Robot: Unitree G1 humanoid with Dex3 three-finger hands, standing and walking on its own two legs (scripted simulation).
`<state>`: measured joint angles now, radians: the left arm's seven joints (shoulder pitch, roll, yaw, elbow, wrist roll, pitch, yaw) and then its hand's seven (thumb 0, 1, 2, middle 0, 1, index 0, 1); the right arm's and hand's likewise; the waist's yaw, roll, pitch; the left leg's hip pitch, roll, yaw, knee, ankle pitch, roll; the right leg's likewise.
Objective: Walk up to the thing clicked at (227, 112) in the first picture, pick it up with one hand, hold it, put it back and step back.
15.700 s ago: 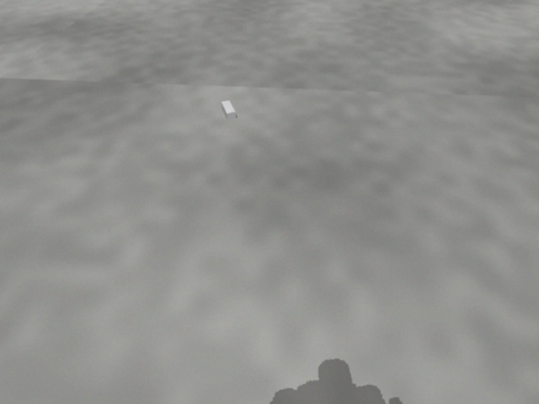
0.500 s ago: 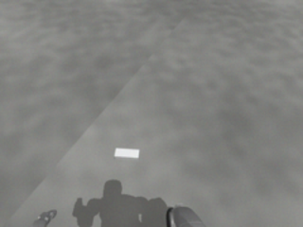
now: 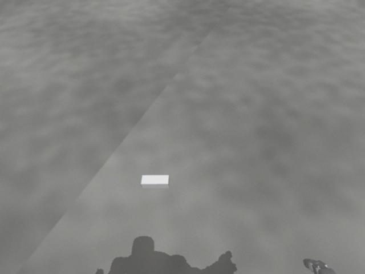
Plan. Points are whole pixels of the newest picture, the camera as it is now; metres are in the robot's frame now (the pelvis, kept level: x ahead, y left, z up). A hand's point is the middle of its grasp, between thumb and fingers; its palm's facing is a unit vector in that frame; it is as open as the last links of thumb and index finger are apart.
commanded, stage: walk up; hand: left
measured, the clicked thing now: (155, 181) +0.74 +0.21 -0.73
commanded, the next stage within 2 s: stand in 1.04 s
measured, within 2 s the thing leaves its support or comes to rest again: neither
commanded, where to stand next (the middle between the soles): +0.38 -0.02 m, yaw +0 degrees
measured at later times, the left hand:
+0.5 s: hand out of the picture +0.02 +0.26 -0.14, palm faces +0.03 -0.94 -0.34, open 7.4 cm
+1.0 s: hand out of the picture +0.07 +0.26 -0.14, palm faces +0.08 -0.94 -0.33, open 7.4 cm
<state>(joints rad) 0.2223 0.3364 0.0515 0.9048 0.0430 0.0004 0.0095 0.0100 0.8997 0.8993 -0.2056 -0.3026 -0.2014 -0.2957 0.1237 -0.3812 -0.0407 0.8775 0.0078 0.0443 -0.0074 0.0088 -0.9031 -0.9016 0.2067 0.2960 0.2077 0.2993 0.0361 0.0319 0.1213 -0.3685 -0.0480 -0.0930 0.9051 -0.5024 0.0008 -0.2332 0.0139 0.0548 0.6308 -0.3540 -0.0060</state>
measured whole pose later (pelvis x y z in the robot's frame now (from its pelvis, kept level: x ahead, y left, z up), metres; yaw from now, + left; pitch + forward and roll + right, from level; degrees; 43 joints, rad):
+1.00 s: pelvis -0.02 +0.00 +0.02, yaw +3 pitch -2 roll -1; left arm 0.07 0.35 0.05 1.08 0.02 -0.01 -0.01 0.01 0.90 0.90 -0.20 -0.30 -0.20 -0.30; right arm 0.08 -0.32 -0.02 1.05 -0.01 -0.02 0.00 0.01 -0.90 -0.90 0.21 0.30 0.21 0.30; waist 0.02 -0.01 0.06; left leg -0.19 -0.01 -0.10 0.45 -0.22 -0.01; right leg -0.11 0.00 -0.02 0.40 -0.25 0.01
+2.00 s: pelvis -0.03 -0.01 +0.02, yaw +2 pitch -2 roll +0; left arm 0.10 0.35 0.00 1.14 0.01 -0.01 -0.01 0.01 0.90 0.90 -0.20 -0.30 -0.20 -0.30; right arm 0.12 -0.36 0.02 1.12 0.00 -0.01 0.00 0.01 -0.90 -0.90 0.21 0.30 0.21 0.30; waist 0.00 0.01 0.05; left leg -0.14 -0.01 -0.09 0.33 -0.16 -0.02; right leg -0.09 0.00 0.00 0.33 -0.20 0.00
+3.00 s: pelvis +0.24 -0.01 +0.01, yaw +0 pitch -3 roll +0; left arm 0.30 0.39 0.05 0.80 0.02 -0.06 -0.05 0.01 0.90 0.90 -0.21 -0.30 -0.20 -0.30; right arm 0.32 -0.41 -0.06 0.85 -0.02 -0.05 0.06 0.01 -0.90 -0.90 0.21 0.30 0.21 0.30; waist 0.02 0.02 0.08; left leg -0.43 0.07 0.03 0.73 -0.31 0.00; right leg -0.20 -0.02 -0.06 0.53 -0.29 -0.03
